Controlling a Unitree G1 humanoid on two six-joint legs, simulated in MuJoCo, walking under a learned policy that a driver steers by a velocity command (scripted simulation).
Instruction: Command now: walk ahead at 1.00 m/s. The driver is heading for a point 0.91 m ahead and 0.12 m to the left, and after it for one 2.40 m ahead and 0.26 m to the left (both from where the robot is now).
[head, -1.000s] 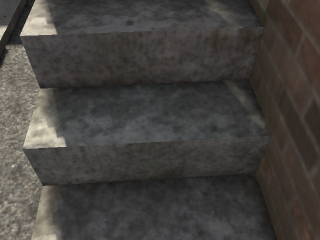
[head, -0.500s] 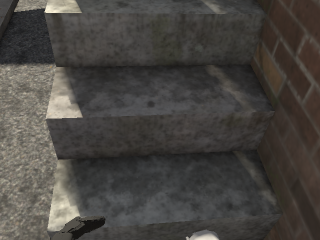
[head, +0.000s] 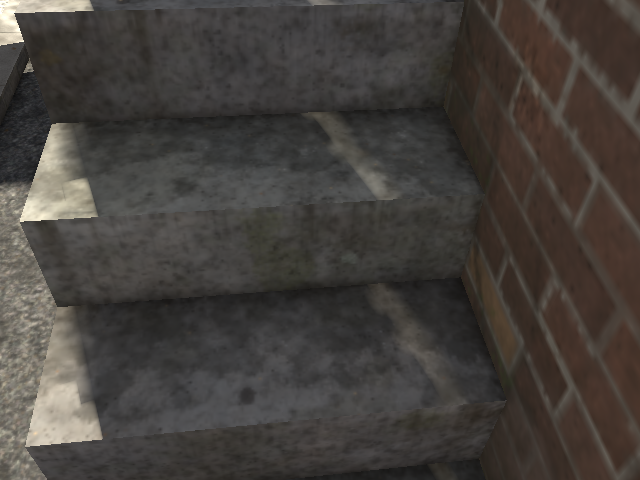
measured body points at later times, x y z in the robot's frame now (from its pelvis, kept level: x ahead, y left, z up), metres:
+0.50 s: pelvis +0.28 +0.03 +0.18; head +0.27 +0.00 +0.63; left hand +0.36 +0.28 +0.08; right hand +0.42 -0.20 +0.05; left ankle +0.29 +0.10 -0.49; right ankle +0.17 -0.09 -0.29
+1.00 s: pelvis +0.54 +0.05 +0.43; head +0.53 +0.02 +0.88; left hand +0.48 +0.34 +0.31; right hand +0.69 -0.16 +0.31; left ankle +0.55 +0.20 -0.02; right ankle +0.56 -0.08 -0.29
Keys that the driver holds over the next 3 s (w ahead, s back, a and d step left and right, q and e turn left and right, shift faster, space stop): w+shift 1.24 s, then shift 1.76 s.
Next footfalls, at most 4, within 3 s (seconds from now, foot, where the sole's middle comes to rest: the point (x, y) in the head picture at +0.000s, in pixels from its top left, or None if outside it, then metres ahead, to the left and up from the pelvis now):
0.38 left None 0.33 0.11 -0.52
0.74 right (376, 346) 0.60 -0.08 -0.33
1.24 left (155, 158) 0.83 0.28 -0.13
1.74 right None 1.06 0.12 0.06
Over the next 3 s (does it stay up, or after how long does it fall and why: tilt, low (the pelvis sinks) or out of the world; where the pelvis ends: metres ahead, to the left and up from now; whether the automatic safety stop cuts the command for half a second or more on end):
stays up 1.02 0.25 0.84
